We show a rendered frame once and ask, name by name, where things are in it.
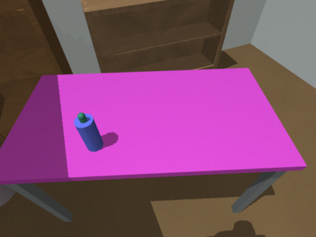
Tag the table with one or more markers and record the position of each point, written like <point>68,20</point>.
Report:
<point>153,124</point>

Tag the bookshelf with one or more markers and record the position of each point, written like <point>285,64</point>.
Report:
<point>29,49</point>
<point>157,35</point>

